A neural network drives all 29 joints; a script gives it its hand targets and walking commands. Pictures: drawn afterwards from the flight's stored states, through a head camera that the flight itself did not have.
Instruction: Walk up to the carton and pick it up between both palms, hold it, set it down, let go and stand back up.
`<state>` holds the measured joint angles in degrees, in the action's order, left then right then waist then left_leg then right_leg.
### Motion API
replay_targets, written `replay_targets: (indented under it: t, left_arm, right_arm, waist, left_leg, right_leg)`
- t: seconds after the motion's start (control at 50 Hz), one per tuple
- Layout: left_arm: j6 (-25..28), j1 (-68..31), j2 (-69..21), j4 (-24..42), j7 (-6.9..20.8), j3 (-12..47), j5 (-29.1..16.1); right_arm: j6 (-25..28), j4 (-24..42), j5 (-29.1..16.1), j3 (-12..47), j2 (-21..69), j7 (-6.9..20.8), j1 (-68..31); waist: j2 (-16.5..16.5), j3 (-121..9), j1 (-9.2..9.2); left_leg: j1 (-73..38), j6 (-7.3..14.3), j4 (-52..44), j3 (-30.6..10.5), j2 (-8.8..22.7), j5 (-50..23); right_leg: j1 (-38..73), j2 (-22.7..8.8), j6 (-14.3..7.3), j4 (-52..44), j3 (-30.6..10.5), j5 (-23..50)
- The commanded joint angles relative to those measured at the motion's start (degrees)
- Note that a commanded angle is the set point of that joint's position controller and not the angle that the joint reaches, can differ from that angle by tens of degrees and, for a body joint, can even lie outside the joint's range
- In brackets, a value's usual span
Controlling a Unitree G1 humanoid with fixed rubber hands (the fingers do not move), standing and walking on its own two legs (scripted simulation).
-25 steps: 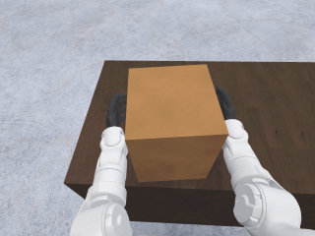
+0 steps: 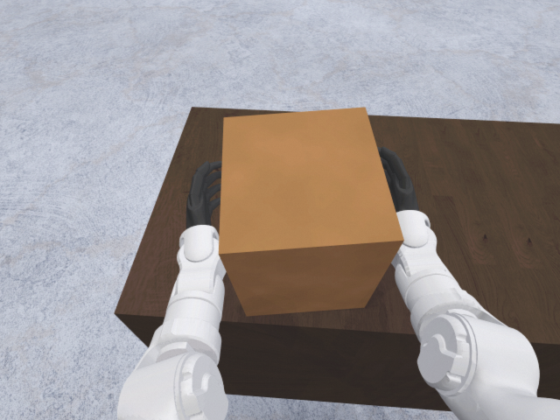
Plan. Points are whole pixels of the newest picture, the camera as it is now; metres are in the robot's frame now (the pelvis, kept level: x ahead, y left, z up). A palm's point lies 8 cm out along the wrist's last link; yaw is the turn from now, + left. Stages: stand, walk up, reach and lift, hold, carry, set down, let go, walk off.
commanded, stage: reach and lift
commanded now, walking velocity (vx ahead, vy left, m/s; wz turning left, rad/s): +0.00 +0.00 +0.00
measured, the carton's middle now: (300, 221) +0.42 +0.03 +0.04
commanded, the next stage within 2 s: none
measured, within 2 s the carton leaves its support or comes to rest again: neither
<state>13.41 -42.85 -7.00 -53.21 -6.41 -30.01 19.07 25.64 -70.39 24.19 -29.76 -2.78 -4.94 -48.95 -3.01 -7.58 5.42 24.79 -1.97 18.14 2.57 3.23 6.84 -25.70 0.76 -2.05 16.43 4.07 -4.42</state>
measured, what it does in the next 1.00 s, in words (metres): stands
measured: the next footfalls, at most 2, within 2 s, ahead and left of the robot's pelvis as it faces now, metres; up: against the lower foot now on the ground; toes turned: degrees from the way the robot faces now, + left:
none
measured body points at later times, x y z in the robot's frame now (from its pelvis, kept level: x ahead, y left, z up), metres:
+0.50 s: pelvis +0.00 +0.00 +0.00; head +0.04 +0.01 +0.45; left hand +0.40 +0.17 +0.06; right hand +0.44 -0.12 +0.07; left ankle +0.00 +0.14 -0.75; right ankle +0.02 -0.10 -0.75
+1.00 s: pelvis +0.00 +0.01 +0.00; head -0.03 +0.04 +0.45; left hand +0.41 +0.18 +0.17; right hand +0.42 -0.11 +0.18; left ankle +0.00 +0.14 -0.75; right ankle +0.02 -0.10 -0.75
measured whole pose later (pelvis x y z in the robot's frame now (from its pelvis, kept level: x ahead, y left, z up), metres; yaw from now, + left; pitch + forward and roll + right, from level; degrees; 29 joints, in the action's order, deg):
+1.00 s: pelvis +0.00 +0.01 +0.00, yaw +3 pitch -1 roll -1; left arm -18.4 -45.6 -0.4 -38.2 -6.1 -17.5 10.9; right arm -2.6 -54.4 -5.5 -7.6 -4.0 -9.3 -48.1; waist -3.1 -3.4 -1.0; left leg 8.8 -1.2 19.8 0.3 2.3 9.6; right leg -7.2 0.1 -0.9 15.1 6.0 -6.5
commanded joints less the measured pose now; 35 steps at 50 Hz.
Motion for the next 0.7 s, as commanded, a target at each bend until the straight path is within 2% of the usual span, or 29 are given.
replay_targets:
  t: [0.0,0.06,0.14,0.3,0.42,0.52,0.6,0.68]
  left_arm:
    - [3.32,-40.64,-27.2,5.01,4.24,16.92,2.28]
    - [3.09,-41.61,-26.88,4.34,4.2,17.17,1.99]
    - [2.89,-41.39,-26.78,3.28,4.52,18.29,1.08]
    - [3.05,-40.39,-26.91,2.19,4.94,21.94,-2.04]
    - [3.05,-41.11,-28.31,3.37,4.88,26.63,-5.87]
    - [2.11,-42.94,-29.74,6.42,4.86,30.73,-9.16]
    - [-0.56,-44.54,-30.22,9.99,4.98,33.36,-11.32]
    - [-5.54,-45.68,-30.35,14.0,5.32,35.2,-12.62]
  right_arm:
    - [7.06,2.09,7.14,12.17,28.05,8.55,-37.14]
    - [6.9,0.24,7.37,11.56,28.1,8.52,-37.39]
    - [6.55,-1.16,6.38,12.94,28.89,8.16,-37.19]
    - [6.39,0.44,1.72,20.1,30.3,7.18,-37.91]
    - [4.71,5.16,-4.46,27.7,32.64,6.08,-38.83]
    - [0.76,11.36,-10.37,33.78,35.55,5.1,-39.27]
    - [-3.68,16.12,-14.97,37.31,37.05,4.32,-39.71]
    - [-9.11,20.57,-19.56,39.42,37.37,3.61,-40.68]
  waist:
    - [0.72,-37.5,0.19]
    - [0.95,-37.88,0.07]
    - [1.11,-38.71,-0.15]
    - [0.51,-41.09,0.14]
    - [0.67,-43.32,-0.33]
    - [1.23,-43.96,-1.48]
    - [1.19,-42.29,-2.38]
    - [0.65,-38.89,-3.41]
  left_leg:
    - [-5.9,0.28,-0.95,6.45,-2.25,-10.45]
    - [-5.64,0.45,-1.1,6.53,-2.5,-9.07]
    - [-4.94,0.67,-1.07,6.25,-2.95,-8.59]
    - [-4.97,0.88,0.0,4.76,-3.21,-11.22]
    - [-7.12,0.61,1.69,3.05,-3.29,-14.01]
    - [-9.54,0.45,3.21,1.45,-3.58,-14.79]
    - [-11.56,0.58,3.88,0.13,-3.95,-14.53]
    - [-14.21,0.72,3.99,-1.04,-4.29,-14.15]
  right_leg:
    - [25.85,-0.05,1.46,4.22,2.43,14.6]
    - [25.22,-0.15,1.59,4.09,2.43,13.16]
    - [26.36,-0.16,1.97,4.43,2.2,14.67]
    - [28.55,0.45,2.88,5.62,1.68,21.29]
    - [29.45,0.92,3.5,6.1,0.75,26.34]
    - [30.02,1.09,3.91,6.06,-0.19,27.55]
    - [30.3,1.1,4.17,5.5,-0.77,26.07]
    - [30.8,0.96,4.24,4.29,-1.21,23.21]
